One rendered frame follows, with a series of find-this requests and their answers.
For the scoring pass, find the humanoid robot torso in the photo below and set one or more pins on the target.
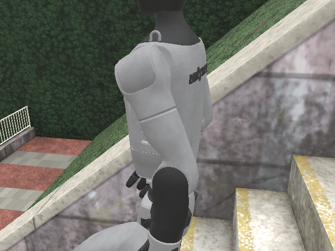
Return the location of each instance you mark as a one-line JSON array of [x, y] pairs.
[[188, 68]]

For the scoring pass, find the left robot forearm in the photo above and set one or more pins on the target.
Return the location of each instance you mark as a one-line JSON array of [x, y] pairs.
[[170, 213]]

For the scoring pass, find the robot right hand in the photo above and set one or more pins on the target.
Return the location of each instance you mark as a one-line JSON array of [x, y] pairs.
[[140, 186]]

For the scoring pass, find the robot left upper arm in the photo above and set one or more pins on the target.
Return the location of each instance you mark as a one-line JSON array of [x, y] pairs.
[[144, 79]]

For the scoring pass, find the robot right upper arm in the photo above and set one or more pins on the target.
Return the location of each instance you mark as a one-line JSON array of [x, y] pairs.
[[208, 109]]

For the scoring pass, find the humanoid robot head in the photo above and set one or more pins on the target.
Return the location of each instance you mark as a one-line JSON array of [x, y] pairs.
[[169, 21]]

